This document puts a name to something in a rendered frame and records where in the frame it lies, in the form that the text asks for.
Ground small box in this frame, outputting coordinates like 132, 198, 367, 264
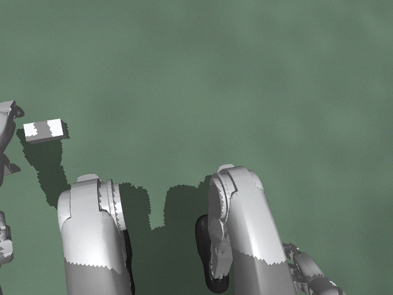
23, 119, 67, 144

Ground right robot arm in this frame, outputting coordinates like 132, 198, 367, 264
308, 277, 346, 295

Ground right robot foot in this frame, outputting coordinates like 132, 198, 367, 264
195, 214, 229, 294

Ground right robot hand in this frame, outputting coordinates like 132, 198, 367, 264
282, 243, 325, 294

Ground left robot hand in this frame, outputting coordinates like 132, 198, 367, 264
0, 100, 25, 176

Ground left robot foot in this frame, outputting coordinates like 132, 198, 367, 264
123, 230, 135, 295

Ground left robot arm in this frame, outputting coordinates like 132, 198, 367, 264
0, 152, 14, 295

